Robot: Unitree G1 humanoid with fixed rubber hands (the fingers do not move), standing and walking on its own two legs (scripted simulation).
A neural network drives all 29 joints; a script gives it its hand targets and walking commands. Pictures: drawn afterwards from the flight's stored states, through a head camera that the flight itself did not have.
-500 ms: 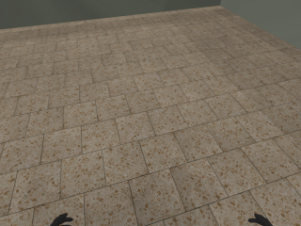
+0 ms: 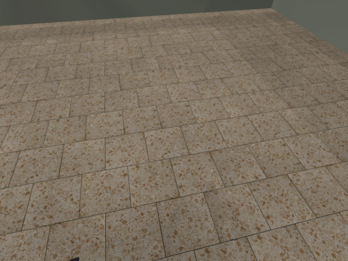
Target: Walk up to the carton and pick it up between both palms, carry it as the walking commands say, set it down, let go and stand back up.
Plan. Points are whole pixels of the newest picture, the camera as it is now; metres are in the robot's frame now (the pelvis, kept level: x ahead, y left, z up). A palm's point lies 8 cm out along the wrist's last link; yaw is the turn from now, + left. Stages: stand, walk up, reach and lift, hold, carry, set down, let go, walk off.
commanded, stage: walk up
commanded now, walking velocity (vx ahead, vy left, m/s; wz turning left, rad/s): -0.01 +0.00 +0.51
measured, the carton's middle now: out of the picture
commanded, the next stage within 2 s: none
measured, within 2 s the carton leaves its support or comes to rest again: neither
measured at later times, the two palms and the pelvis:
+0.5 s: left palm out of the picture +0.00 +0.30 -0.11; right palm out of the picture +0.08 -0.24 -0.08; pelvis -0.05 +0.01 +0.02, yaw +13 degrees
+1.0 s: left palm out of the picture -0.12 +0.22 -0.09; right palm out of the picture +0.07 -0.26 -0.11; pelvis -0.10 -0.05 +0.02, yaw +26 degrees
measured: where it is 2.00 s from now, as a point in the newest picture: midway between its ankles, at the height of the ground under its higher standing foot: outside the picture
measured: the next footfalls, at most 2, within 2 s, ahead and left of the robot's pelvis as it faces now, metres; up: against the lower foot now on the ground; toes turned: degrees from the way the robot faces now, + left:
right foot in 0.62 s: +0.03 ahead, -0.12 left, +0.00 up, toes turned +14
left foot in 1.12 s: -0.15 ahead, +0.05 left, +0.00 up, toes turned +32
